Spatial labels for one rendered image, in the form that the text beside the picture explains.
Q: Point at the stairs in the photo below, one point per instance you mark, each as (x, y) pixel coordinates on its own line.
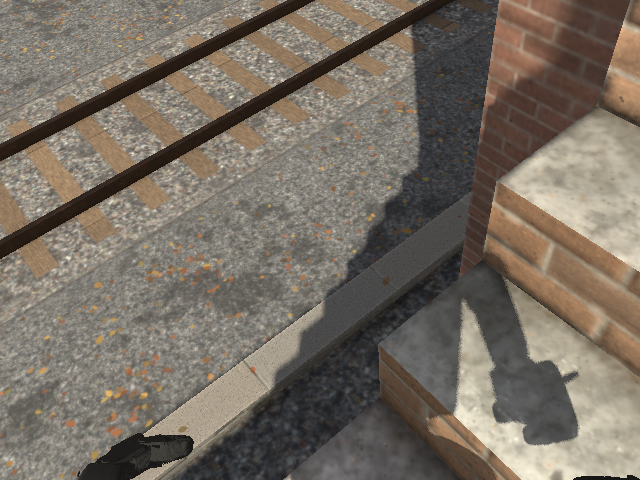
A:
(528, 366)

